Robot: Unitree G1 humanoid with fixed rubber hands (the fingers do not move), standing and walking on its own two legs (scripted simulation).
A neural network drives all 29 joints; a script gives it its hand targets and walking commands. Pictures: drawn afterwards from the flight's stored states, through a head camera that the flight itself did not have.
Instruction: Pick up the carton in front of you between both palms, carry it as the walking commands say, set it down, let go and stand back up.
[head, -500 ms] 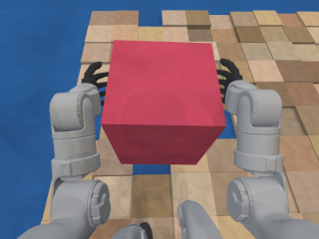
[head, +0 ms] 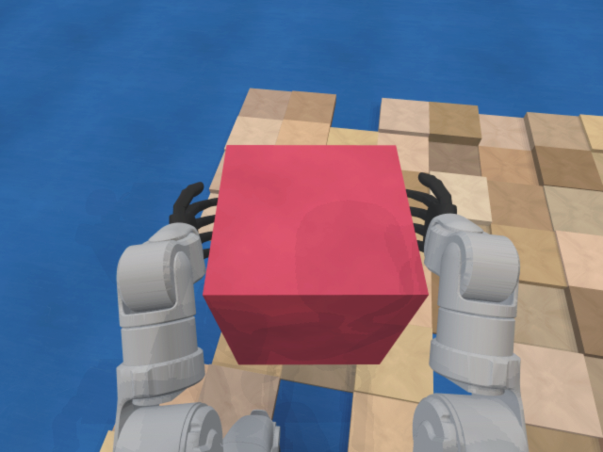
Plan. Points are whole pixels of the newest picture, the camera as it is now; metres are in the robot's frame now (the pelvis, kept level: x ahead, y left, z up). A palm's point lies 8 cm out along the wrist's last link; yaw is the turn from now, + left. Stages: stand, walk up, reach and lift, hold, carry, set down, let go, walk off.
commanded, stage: carry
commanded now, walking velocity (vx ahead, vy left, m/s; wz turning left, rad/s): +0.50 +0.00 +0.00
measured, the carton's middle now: (310, 264) +0.35 +0.03 +0.02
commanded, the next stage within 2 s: none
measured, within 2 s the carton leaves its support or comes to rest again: neither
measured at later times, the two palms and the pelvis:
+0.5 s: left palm (259, 120) +0.59 +0.13 +0.06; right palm (446, 134) +0.56 -0.17 +0.06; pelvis +0.32 +0.00 -0.02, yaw -2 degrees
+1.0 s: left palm out of the picture +0.99 +0.13 +0.15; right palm out of the picture +0.96 -0.17 +0.15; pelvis +0.59 +0.01 -0.01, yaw -1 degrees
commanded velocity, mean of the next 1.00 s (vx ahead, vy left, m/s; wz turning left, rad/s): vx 0.50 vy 0.00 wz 0.00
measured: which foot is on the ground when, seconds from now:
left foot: up 0.00-0.12, down 0.14-0.50, up 0.52-0.80, down 0.82-1.00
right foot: down 0.00-0.16, up 0.18-0.40, down 0.42-0.84, up 0.86-1.00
